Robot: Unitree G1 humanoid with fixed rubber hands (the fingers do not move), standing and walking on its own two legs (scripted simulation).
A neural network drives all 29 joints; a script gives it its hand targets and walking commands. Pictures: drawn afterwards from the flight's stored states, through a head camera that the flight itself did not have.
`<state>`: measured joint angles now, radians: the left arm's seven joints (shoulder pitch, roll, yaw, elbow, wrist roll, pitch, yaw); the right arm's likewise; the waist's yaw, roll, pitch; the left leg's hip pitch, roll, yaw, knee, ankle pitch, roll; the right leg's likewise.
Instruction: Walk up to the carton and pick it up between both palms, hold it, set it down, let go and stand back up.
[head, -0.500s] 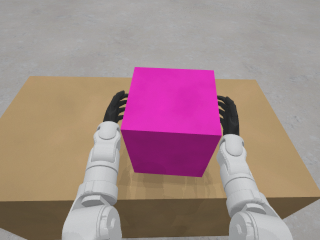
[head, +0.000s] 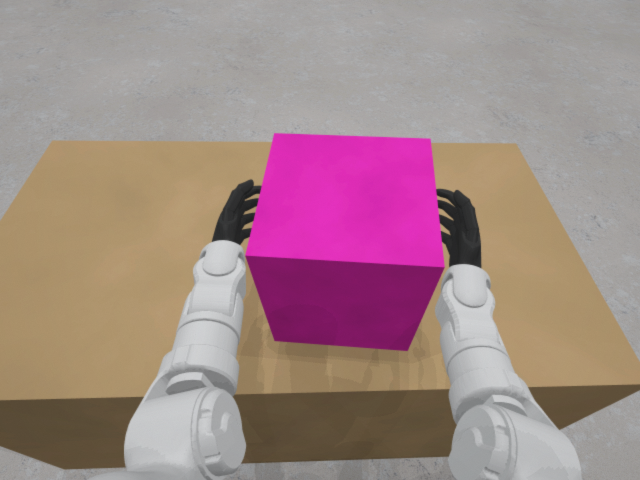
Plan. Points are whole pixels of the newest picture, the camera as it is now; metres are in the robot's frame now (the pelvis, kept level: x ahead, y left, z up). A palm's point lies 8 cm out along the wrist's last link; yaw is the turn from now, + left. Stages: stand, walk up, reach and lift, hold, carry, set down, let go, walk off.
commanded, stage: set down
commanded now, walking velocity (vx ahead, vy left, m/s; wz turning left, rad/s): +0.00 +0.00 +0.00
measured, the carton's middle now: (345, 249) +0.43 -0.02 +0.02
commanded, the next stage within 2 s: none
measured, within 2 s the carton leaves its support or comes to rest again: rests again in 1.54 s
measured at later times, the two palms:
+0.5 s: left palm (241, 235) +0.43 +0.13 +0.05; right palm (458, 252) +0.40 -0.17 +0.05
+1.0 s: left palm (250, 247) +0.44 +0.12 +0.01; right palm (455, 267) +0.40 -0.18 +0.02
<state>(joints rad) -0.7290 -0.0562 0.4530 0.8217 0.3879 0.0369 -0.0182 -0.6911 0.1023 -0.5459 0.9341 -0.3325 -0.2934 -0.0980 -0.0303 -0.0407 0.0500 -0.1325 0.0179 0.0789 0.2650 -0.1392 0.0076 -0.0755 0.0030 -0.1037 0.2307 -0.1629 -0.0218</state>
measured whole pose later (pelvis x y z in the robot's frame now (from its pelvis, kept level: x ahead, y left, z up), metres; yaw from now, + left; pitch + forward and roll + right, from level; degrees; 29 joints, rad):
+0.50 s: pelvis +0.01 +0.00 +0.00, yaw +0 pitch +8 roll +0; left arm -0.78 -0.04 0.50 0.96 0.40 -0.09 0.00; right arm -0.73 0.12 -0.65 0.95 -0.44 -0.32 -0.08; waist -0.04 -0.02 -0.01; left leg -0.27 0.02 0.09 0.29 -0.15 0.01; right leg -0.22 0.00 -0.10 0.27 -0.18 -0.02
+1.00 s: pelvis +0.01 -0.01 -0.01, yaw +0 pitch +15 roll +0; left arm -0.84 0.00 0.52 1.10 0.41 -0.22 0.03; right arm -0.76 0.11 -0.69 1.00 -0.49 -0.37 -0.10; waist -0.05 -0.01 -0.06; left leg -0.44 0.03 0.09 0.31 -0.13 0.00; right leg -0.40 0.00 -0.11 0.30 -0.17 -0.03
